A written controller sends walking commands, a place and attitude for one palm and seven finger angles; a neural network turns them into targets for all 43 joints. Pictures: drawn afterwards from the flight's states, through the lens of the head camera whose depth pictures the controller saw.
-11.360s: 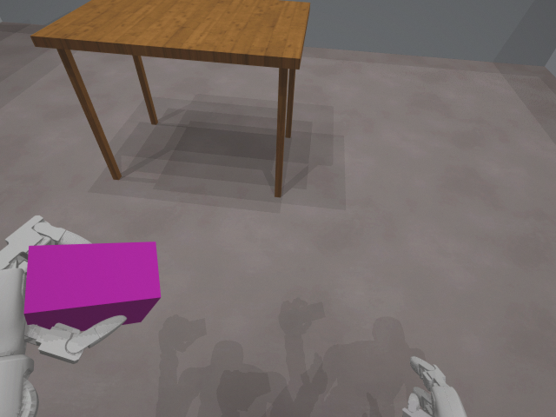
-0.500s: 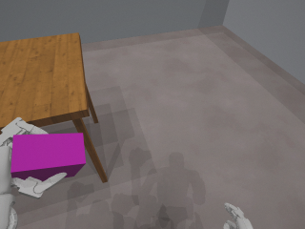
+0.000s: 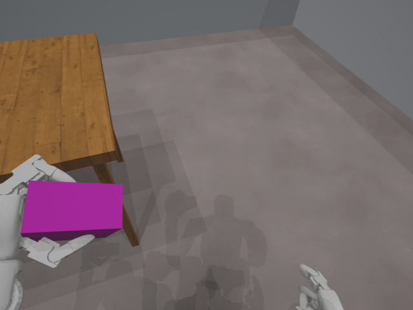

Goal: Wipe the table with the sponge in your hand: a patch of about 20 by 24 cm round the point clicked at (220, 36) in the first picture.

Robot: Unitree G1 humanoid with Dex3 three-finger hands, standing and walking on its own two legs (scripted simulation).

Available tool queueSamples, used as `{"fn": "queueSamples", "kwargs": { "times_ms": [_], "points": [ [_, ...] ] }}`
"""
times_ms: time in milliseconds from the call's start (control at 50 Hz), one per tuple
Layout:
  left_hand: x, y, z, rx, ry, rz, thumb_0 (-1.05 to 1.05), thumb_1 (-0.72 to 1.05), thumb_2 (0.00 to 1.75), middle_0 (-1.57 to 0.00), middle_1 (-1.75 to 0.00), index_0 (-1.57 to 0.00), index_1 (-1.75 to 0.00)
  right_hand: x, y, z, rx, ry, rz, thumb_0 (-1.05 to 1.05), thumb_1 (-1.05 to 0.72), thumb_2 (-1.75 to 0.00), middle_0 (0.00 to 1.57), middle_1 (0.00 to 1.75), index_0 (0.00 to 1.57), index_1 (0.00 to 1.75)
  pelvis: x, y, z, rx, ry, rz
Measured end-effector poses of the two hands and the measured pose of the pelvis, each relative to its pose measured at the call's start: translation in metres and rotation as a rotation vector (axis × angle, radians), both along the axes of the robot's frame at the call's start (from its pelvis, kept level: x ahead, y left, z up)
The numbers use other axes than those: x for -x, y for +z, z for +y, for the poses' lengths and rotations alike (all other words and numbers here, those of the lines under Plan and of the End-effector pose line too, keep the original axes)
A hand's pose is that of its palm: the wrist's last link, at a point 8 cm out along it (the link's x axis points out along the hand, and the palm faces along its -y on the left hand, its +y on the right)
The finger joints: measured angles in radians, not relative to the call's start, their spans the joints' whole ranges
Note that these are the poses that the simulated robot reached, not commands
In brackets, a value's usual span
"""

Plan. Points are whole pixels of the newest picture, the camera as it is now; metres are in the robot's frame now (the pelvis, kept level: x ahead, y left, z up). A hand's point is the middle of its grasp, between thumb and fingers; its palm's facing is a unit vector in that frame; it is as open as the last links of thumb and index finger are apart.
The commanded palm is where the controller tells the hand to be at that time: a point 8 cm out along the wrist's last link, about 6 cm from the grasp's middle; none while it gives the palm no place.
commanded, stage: look again from close up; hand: left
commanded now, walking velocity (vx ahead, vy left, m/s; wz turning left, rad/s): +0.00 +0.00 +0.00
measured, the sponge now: (87, 213) +0.23 +0.20 +0.12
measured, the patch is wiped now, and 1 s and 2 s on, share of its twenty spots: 0.00 0.00 0.00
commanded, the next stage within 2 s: shuffle to correct the standing spot in 0.04 s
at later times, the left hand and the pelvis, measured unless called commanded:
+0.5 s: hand (33, 172) +0.27 +0.29 +0.16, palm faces +0.37 -0.85 -0.37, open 10.4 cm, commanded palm +0.21 +0.32 +0.18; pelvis +0.05 +0.04 -0.01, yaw -1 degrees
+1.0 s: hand (0, 179) +0.25 +0.31 +0.17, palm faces +0.34 -0.85 -0.41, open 10.4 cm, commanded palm +0.21 +0.35 +0.18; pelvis +0.03 +0.08 -0.01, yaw -5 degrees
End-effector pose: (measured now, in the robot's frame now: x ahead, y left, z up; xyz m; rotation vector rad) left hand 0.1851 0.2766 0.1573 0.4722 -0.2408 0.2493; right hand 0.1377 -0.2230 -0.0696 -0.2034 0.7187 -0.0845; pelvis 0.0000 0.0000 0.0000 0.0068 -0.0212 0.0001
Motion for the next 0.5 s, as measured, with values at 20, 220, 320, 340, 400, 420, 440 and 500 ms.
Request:
{"fn": "queueSamples", "kwargs": {
  "times_ms": [20,220,320,340,400,420,440,500],
  "points": [
    [0.0,-0.005,0.001,0.004,-0.002,0.017,-0.02,-0.51,1.0,-0.69,-1.36,-0.71,-1.36,-0.003,0.0,0.003,0.007,0.009,0.009,0.01,-0.91,-0.9,0.2,0.3,0.2,0.3,-0.003,0.0,0.001,0.001,0.004,0.001],
    [-0.023,0.022,0.037,0.03,0.117,-0.168,-0.02,-0.51,1.0,-0.69,-1.36,-0.71,-1.36,-0.063,0.009,0.034,0.037,0.129,-0.02,0.02,-0.9,-0.9,0.2,0.3,0.21,0.3,-0.03,0.0,0.013,0.034,0.021,0.019],
    [-0.038,0.023,0.033,0.043,0.06,-0.169,-0.02,-0.51,1.0,-0.69,-1.36,-0.71,-1.36,-0.094,0.022,0.043,0.034,0.11,-0.104,0.02,-0.9,-0.9,0.2,0.3,0.21,0.3,-0.041,-0.002,0.024,0.041,0.006,0.028],
    [-0.041,0.021,0.033,0.042,0.05,-0.157,-0.02,-0.51,1.0,-0.69,-1.36,-0.71,-1.36,-0.098,0.024,0.044,0.035,0.103,-0.117,0.01,-0.9,-0.9,0.2,0.3,0.21,0.3,-0.043,-0.003,0.026,0.041,0.003,0.029],
    [-0.046,0.014,0.039,0.032,0.034,-0.12,-0.02,-0.51,1.0,-0.69,-1.36,-0.71,-1.36,-0.104,0.028,0.046,0.041,0.083,-0.136,0.01,-0.9,-0.9,0.2,0.3,0.21,0.3,-0.047,-0.005,0.031,0.04,-0.008,0.027],
    [-0.046,0.013,0.041,0.029,0.034,-0.111,-0.02,-0.51,1.0,-0.69,-1.36,-0.71,-1.36,-0.105,0.028,0.046,0.043,0.078,-0.136,0.01,-0.9,-0.9,0.2,0.3,0.21,0.3,-0.048,-0.006,0.033,0.039,-0.011,0.026],
    [-0.047,0.012,0.043,0.027,0.035,-0.105,-0.02,-0.51,1.0,-0.69,-1.36,-0.71,-1.36,-0.105,0.027,0.047,0.046,0.074,-0.134,0.01,-0.9,-0.9,0.2,0.3,0.21,0.3,-0.048,-0.007,0.035,0.038,-0.013,0.024],
    [-0.047,0.012,0.05,0.017,0.042,-0.104,-0.02,-0.51,1.0,-0.69,-1.36,-0.71,-1.36,-0.1,0.023,0.047,0.054,0.067,-0.111,0.01,-0.9,-0.9,0.2,0.3,0.21,0.3,-0.049,-0.009,0.039,0.035,-0.018,0.016]
  ]
}}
